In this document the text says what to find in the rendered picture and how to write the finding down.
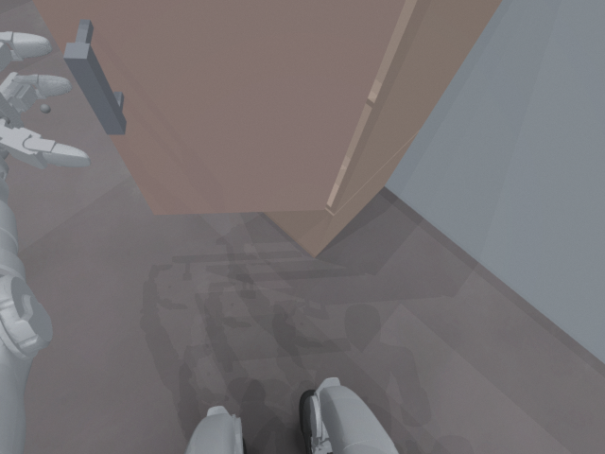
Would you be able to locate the left robot hand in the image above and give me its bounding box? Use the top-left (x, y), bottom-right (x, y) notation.
top-left (0, 31), bottom-right (91, 169)

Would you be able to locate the left robot forearm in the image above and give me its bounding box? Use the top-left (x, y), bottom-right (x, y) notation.
top-left (0, 156), bottom-right (26, 282)

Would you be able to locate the robot left shin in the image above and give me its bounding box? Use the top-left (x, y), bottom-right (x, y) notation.
top-left (206, 406), bottom-right (229, 417)

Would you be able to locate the cupboard door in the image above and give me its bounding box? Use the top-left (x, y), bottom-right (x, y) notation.
top-left (32, 0), bottom-right (406, 215)

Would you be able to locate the robot left upper arm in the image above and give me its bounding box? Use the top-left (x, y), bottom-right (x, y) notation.
top-left (0, 274), bottom-right (53, 454)

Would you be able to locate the left robot thigh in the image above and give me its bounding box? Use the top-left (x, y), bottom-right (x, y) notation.
top-left (184, 413), bottom-right (244, 454)

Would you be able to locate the handle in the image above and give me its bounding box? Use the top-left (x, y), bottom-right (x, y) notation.
top-left (63, 19), bottom-right (127, 135)

